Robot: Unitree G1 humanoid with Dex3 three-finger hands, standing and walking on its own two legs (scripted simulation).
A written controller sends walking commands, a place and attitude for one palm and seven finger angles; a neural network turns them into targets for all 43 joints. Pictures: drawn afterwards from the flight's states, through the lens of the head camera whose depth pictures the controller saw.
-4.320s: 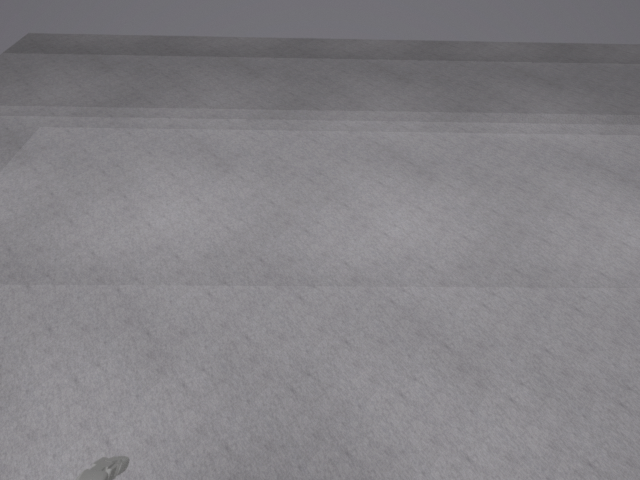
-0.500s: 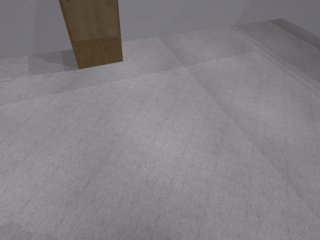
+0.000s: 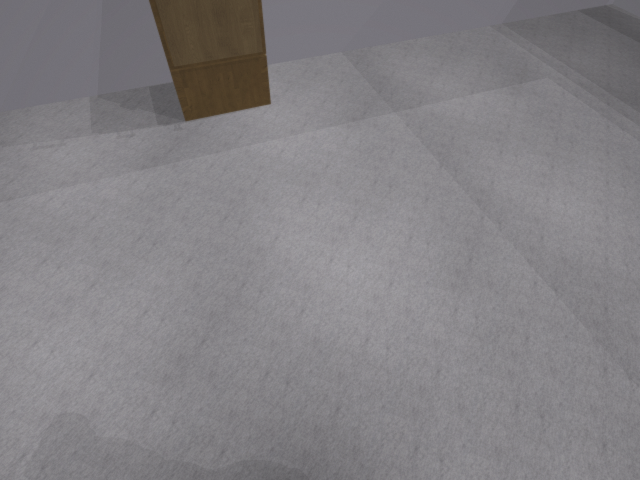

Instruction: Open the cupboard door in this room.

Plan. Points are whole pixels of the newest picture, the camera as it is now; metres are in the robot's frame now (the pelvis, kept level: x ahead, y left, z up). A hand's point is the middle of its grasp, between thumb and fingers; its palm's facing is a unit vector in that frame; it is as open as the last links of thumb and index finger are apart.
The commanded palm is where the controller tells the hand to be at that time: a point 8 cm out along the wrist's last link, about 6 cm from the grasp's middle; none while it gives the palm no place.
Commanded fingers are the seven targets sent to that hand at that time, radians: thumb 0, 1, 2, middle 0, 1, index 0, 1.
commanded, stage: stand and wait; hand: left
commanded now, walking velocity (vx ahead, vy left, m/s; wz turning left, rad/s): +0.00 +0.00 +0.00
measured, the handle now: out of the picture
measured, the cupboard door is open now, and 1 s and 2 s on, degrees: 0 0 0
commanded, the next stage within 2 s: turn or walk to find it in 0.10 s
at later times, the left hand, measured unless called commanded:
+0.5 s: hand out of the picture -0.04 +0.18 -0.16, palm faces +0.25 -0.94 -0.25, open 7.3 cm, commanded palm none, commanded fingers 0.00 0.90 0.90 -0.20 -0.30 -0.20 -0.30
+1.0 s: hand out of the picture -0.05 +0.24 -0.16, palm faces +0.40 -0.88 -0.24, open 7.4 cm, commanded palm none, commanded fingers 0.00 0.90 0.90 -0.20 -0.30 -0.20 -0.30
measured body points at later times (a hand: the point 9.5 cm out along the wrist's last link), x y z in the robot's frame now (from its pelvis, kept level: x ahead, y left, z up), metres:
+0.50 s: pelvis -0.02 -0.02 +0.00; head +0.01 -0.02 +0.45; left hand -0.05 +0.22 -0.14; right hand +0.11 -0.26 -0.14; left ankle -0.08 +0.11 -0.69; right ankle -0.02 -0.12 -0.73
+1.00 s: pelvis -0.06 +0.02 +0.01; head -0.04 +0.03 +0.46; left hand -0.07 +0.29 -0.14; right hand +0.08 -0.19 -0.14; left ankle -0.07 +0.10 -0.73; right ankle -0.01 -0.13 -0.68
